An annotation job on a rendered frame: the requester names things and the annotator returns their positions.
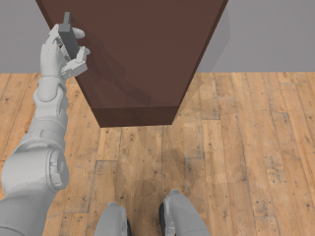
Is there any cupboard door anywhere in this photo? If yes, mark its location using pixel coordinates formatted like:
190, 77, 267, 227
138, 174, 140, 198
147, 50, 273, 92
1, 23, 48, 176
41, 0, 223, 109

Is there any left robot upper arm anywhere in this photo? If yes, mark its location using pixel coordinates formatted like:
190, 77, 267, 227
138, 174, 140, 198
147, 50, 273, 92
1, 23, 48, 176
0, 147, 70, 236

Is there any robot left thigh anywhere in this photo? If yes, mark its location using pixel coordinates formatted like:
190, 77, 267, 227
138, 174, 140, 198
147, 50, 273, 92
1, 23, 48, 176
94, 206, 128, 236

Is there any handle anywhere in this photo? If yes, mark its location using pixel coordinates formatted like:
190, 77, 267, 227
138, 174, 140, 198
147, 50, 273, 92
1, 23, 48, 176
58, 12, 80, 60

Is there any robot left hand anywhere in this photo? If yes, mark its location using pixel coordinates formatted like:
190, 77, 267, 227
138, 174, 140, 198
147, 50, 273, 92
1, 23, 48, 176
39, 24, 91, 84

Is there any robot left forearm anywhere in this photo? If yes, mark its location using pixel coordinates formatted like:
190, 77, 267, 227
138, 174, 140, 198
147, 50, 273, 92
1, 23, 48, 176
1, 77, 69, 195

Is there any left robot shin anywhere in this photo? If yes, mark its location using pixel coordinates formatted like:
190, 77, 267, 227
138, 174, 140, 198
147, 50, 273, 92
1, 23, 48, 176
107, 202, 128, 236

